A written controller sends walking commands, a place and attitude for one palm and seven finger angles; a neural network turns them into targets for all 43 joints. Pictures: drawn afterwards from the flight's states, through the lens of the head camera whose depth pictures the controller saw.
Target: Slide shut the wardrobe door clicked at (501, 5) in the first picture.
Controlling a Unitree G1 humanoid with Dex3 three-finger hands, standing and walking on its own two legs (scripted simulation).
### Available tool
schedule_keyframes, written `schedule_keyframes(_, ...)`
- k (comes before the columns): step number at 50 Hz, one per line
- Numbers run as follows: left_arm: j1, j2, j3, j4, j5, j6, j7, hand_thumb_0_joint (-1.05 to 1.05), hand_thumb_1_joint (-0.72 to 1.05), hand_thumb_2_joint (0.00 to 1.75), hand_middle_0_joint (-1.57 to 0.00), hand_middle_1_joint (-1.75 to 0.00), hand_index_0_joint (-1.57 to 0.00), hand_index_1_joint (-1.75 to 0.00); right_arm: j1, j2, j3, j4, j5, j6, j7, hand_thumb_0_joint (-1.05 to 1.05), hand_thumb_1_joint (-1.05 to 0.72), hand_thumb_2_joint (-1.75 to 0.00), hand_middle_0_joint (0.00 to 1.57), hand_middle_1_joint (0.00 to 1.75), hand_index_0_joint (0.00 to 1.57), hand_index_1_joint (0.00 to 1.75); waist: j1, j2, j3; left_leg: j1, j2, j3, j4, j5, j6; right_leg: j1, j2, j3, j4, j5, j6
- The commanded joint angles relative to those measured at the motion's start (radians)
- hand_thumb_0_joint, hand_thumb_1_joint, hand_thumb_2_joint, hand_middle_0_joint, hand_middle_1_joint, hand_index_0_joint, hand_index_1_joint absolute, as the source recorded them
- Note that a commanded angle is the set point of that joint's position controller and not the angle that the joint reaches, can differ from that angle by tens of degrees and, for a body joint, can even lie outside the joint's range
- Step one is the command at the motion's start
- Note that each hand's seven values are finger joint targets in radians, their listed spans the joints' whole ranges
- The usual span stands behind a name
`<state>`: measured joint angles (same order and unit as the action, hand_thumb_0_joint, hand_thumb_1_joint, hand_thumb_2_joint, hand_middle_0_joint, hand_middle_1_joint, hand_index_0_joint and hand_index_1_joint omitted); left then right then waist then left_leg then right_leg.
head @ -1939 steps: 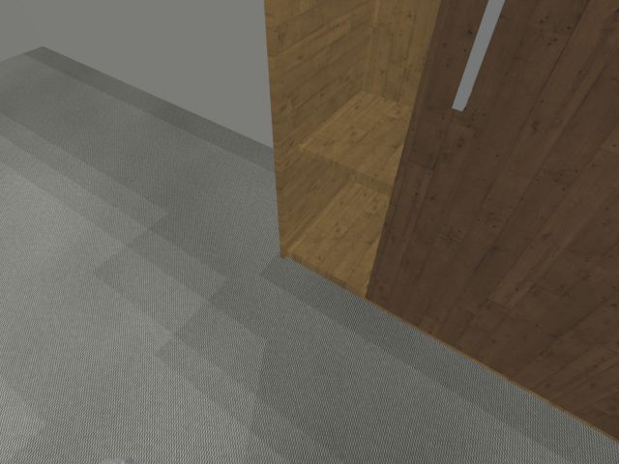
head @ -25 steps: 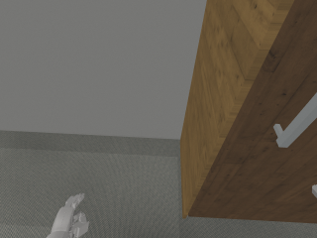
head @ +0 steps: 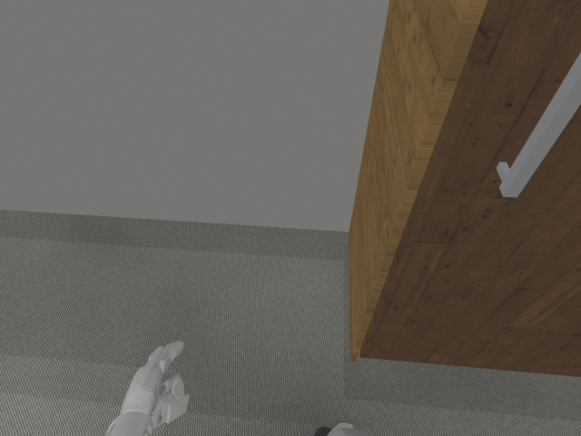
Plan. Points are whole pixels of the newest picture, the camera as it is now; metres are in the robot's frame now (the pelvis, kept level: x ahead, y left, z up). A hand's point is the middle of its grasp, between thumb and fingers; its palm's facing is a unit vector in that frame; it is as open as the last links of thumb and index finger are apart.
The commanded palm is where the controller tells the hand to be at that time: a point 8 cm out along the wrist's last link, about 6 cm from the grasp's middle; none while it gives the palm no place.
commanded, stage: step back with the hand held close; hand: right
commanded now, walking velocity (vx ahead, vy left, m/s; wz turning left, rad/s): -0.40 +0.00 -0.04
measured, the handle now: (559, 92) +0.45 -0.28 +0.26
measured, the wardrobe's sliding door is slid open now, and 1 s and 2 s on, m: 0.01 0.01 0.01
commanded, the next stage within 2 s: stop stepping back and stand still in 0.12 s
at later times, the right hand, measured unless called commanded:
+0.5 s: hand out of the picture +0.02 -0.29 +0.20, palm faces +0.43 +0.74 -0.51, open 7.4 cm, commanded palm -0.02 -0.32 +0.19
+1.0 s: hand out of the picture -0.01 -0.35 +0.22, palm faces +0.46 +0.72 -0.52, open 7.4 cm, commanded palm -0.07 -0.38 +0.19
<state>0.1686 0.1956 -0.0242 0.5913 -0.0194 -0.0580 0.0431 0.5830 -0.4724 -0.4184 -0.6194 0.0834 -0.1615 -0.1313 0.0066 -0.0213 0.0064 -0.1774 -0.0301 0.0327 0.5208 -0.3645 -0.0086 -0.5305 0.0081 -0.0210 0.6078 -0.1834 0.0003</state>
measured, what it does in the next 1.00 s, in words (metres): walks backwards: right foot, then left foot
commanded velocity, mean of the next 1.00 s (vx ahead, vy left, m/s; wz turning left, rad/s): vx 0.10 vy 0.06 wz -0.01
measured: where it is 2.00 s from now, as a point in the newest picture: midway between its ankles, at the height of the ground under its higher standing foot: outside the picture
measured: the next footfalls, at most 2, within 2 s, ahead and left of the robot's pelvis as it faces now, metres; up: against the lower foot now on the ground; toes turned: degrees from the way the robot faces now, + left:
right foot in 0.12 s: +0.05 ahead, -0.11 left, +0.00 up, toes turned -2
left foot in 0.46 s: -0.20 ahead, +0.09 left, +0.00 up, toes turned +3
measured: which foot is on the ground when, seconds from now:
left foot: down 0.00-0.18, up 0.20-0.44, down 0.46-0.76, up 0.78-1.00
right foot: up 0.00-0.10, down 0.12-0.46, up 0.48-0.74, down 0.76-1.00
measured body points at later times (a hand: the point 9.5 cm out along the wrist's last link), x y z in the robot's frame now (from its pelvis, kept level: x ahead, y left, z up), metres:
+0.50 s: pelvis -0.16 -0.02 +0.00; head -0.17 -0.03 +0.45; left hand +0.03 +0.18 -0.07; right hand -0.01 -0.32 +0.23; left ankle -0.24 +0.08 -0.73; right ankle -0.02 -0.11 -0.70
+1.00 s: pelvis -0.20 -0.08 +0.01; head -0.19 -0.09 +0.46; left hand -0.04 +0.13 -0.07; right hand -0.04 -0.38 +0.24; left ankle -0.17 +0.03 -0.70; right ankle -0.17 -0.18 -0.73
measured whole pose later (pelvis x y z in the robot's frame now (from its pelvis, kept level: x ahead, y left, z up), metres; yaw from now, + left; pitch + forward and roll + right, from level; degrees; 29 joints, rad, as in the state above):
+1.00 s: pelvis -0.20 -0.08 +0.01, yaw -2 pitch +0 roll +2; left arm 0.22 0.14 -0.03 0.61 -0.01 -0.10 0.04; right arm 0.60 -0.51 -0.52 -0.61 0.06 -0.21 -0.18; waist 0.02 0.00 0.01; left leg -0.36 0.01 0.11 0.71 -0.39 -0.02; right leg -0.29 -0.10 -0.14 0.53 -0.23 -0.02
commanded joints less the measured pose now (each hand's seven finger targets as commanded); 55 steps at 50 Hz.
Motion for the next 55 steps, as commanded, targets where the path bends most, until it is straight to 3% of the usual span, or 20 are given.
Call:
schedule_keyframes(1,-0.101,0.117,0.056,-0.149,0.002,-0.031,0.030,0.00,0.90,0.90,-0.20,-0.30,-0.20,-0.30,0.019,-0.186,-0.203,-0.058,-0.008,-0.043,-0.043,0.00,-0.90,-0.90,0.20,0.30,0.20,0.30,-0.013,0.102,-0.019,-0.312,0.365,-0.202,-0.202,0.347,0.183,0.140,-0.028,0.082,0.371,-0.236,0.030)
schedule_keyframes(4,-0.085,0.115,0.025,-0.124,0.008,-0.023,0.052,0.00,0.90,0.90,-0.20,-0.30,-0.20,-0.30,-0.145,-0.149,-0.127,0.040,-0.046,-0.042,-0.052,0.00,-0.90,-0.90,0.20,0.30,0.20,0.30,-0.003,0.099,0.101,-0.206,0.271,-0.110,-0.092,0.616,0.104,0.076,-0.075,0.065,0.073,-0.159,0.032)
schedule_keyframes(6,-0.082,0.148,0.036,-0.120,-0.002,-0.029,0.068,0.00,0.90,0.90,-0.20,-0.30,-0.20,-0.30,-0.207,-0.140,-0.086,0.038,-0.048,-0.045,-0.052,0.00,-0.90,-0.90,0.20,0.30,0.20,0.30,-0.012,0.020,0.074,-0.141,0.164,-0.037,0.031,0.611,0.028,0.153,-0.090,0.055,-0.170,0.314,0.015)
schedule_keyframes(9,-0.043,0.150,0.060,-0.161,0.009,-0.037,0.047,0.00,0.90,0.90,-0.20,-0.30,-0.20,-0.30,-0.136,-0.142,-0.079,-0.071,-0.032,-0.056,-0.047,0.00,-0.90,-0.90,0.20,0.30,0.20,0.30,-0.035,-0.226,-0.170,-0.180,0.017,-0.044,0.239,-0.096,-0.010,0.365,-0.309,0.301,-0.228,0.859,-0.074)
schedule_keyframes(14,-0.038,0.157,0.089,-0.164,0.014,-0.104,0.010,0.00,0.90,0.90,-0.20,-0.30,-0.20,-0.30,-0.087,-0.125,-0.101,-0.333,-0.033,-0.072,-0.047,0.00,-0.90,-0.90,0.20,0.30,0.20,0.30,-0.029,-0.206,-0.302,-0.135,0.002,-0.045,0.421,-0.128,-0.002,0.349,-0.251,0.229,-0.325,0.018,-0.110)
schedule_keyframes(20,-0.052,0.117,0.064,-0.143,0.027,-0.070,0.014,0.00,0.90,0.90,-0.20,-0.30,-0.20,-0.30,0.091,-0.140,-0.181,-0.155,-0.007,-0.011,-0.064,0.00,-0.90,-0.90,0.20,0.30,0.20,0.30,-0.007,-0.301,-0.175,0.158,-0.085,0.143,-0.062,-0.186,0.049,0.084,-0.108,0.105,-0.463,-0.499,0.094)
schedule_keyframes(21,-0.039,0.114,0.066,-0.138,0.030,-0.051,0.014,0.00,0.90,0.90,-0.20,-0.30,-0.20,-0.30,0.104,-0.154,-0.189,-0.101,-0.007,0.002,-0.059,0.00,-0.90,-0.90,0.20,0.30,0.20,0.30,-0.004,-0.211,-0.154,0.146,-0.021,0.094,-0.159,-0.182,0.090,0.062,-0.057,0.033,-0.323,-0.461,0.111)
schedule_keyframes(23,-0.042,0.118,0.071,-0.111,0.028,-0.018,0.018,0.00,0.90,0.90,-0.20,-0.30,-0.20,-0.30,0.020,-0.183,-0.179,-0.063,-0.003,0.004,-0.047,0.00,-0.90,-0.90,0.20,0.30,0.20,0.30,-0.002,0.221,-0.053,-0.231,0.367,-0.380,-0.412,-0.296,0.231,0.104,-0.004,-0.004,0.344,-0.225,0.052)
schedule_keyframes(24,-0.046,0.145,0.064,-0.094,0.032,-0.018,0.023,0.00,0.90,0.90,-0.20,-0.30,-0.20,-0.30,-0.069,-0.210,-0.186,-0.073,0.001,-0.008,-0.048,0.00,-0.90,-0.90,0.20,0.30,0.20,0.30,0.007,0.209,0.014,-0.231,0.421,-0.394,-0.444,-0.192,0.244,-0.054,-0.013,0.022,0.484,-0.169,0.042)
schedule_keyframes(25,-0.037,0.155,0.053,-0.083,0.041,-0.026,0.015,0.00,0.90,0.90,-0.20,-0.30,-0.20,-0.30,-0.099,-0.217,-0.202,-0.026,0.002,-0.026,-0.043,0.00,-0.90,-0.90,0.20,0.30,0.20,0.30,0.013,0.128,-0.012,-0.159,0.383,-0.268,-0.391,0.032,0.213,-0.102,-0.032,0.004,0.528,-0.122,0.041)
schedule_keyframes(26,-0.030,0.126,0.058,-0.075,0.010,-0.036,0.009,0.00,0.90,0.90,-0.20,-0.30,-0.20,-0.30,-0.158,-0.155,-0.136,0.011,-0.005,-0.013,-0.038,0.00,-0.90,-0.90,0.20,0.30,0.20,0.30,0.016,0.256,-0.083,-0.056,0.340,-0.265,-0.349,-0.093,0.180,-0.157,-0.034,0.028,0.529,-0.136,0.035)
schedule_keyframes(30,-0.070,0.147,0.051,-0.062,0.004,-0.028,0.033,0.00,0.90,0.90,-0.20,-0.30,-0.20,-0.30,-0.275,-0.053,0.005,0.216,-0.044,0.000,-0.035,0.00,-0.90,-0.90,0.20,0.30,0.20,0.30,0.011,0.161,0.130,-0.211,0.296,-0.114,-0.348,-0.066,0.131,-0.043,-0.108,-0.007,0.325,-0.153,0.011)
schedule_keyframes(36,-0.063,0.163,0.082,-0.103,0.021,-0.070,0.066,0.00,0.90,0.90,-0.20,-0.30,-0.20,-0.30,-0.362,-0.149,-0.036,-0.132,-0.065,-0.034,-0.074,0.00,-0.90,-0.90,0.20,0.30,0.20,0.30,-0.007,0.063,0.007,-0.161,0.229,-0.044,-0.156,-0.082,0.125,0.312,-0.052,-0.115,-0.075,-0.184,-0.026)
schedule_keyframes(38,-0.039,0.189,0.090,-0.141,0.022,-0.081,0.069,0.00,0.90,0.90,-0.20,-0.30,-0.20,-0.30,-0.270,-0.158,-0.095,-0.277,-0.051,-0.059,-0.084,0.00,-0.90,-0.90,0.20,0.30,0.20,0.30,0.011,-0.337,-0.077,-0.305,0.061,0.087,0.239,-0.039,0.032,0.489,-0.245,0.213,-0.205,-0.074,-0.110)
schedule_keyframes(39,-0.040,0.172,0.081,-0.159,0.023,-0.082,0.059,0.00,0.90,0.90,-0.20,-0.30,-0.20,-0.30,-0.226,-0.184,-0.128,-0.327,-0.048,-0.074,-0.088,0.00,-0.90,-0.90,0.20,0.30,0.20,0.30,0.003,-0.400,-0.078,-0.368,0.016,0.076,0.364,-0.210,0.016,0.513,-0.332,0.367,-0.288,0.088,-0.143)
schedule_keyframes(41,-0.047,0.134,0.071,-0.135,0.032,-0.095,0.047,0.00,0.90,0.90,-0.20,-0.30,-0.20,-0.30,-0.151,-0.250,-0.212,-0.370,-0.033,-0.093,-0.082,0.00,-0.90,-0.90,0.20,0.30,0.20,0.30,-0.008,-0.316,-0.100,-0.319,0.053,-0.004,0.476,-0.216,0.017,0.402,-0.350,0.373,-0.346,-0.053,-0.154)
schedule_keyframes(46,-0.015,0.132,0.079,-0.107,0.009,-0.097,0.011,0.00,0.90,0.90,-0.20,-0.30,-0.20,-0.30,0.057,-0.109,-0.178,-0.126,-0.015,-0.075,-0.066,0.00,-0.90,-0.90,0.20,0.30,0.20,0.30,0.007,-0.226,-0.108,-0.217,0.045,0.067,0.226,-0.031,-0.002,0.352,-0.297,0.078,-0.289,0.024,-0.102)
schedule_keyframes(51,-0.026,0.141,0.068,-0.118,-0.004,-0.049,0.019,0.00,0.90,0.90,-0.20,-0.30,-0.20,-0.30,0.026,-0.073,-0.127,0.078,-0.019,-0.025,-0.045,0.00,-0.90,-0.90,0.20,0.30,0.20,0.30,0.011,-0.101,-0.037,-0.062,0.023,0.105,0.025,0.048,-0.008,0.185,-0.298,0.055,-0.305,-0.268,-0.074)
schedule_keyframes(53,-0.032,0.135,0.063,-0.116,0.000,-0.037,0.021,0.00,0.90,0.90,-0.20,-0.30,-0.20,-0.30,-0.018,-0.090,-0.113,0.105,-0.033,-0.009,-0.046,0.00,-0.90,-0.90,0.20,0.30,0.20,0.30,0.012,-0.008,-0.032,0.023,0.059,0.047,-0.077,0.067,0.010,0.114,-0.261,0.026,-0.228,-0.362,-0.057)
schedule_keyframes(55,-0.033,0.124,0.060,-0.116,0.009,-0.037,0.017,0.00,0.90,0.90,-0.20,-0.30,-0.20,-0.30,-0.119,-0.099,-0.088,0.067,-0.046,0.001,-0.048,0.00,-0.90,-0.90,0.20,0.30,0.20,0.30,0.014,0.158,-0.021,-0.017,0.194,-0.173,-0.208,0.020,0.085,0.091,-0.140,-0.053,-0.017,-0.311,-0.027)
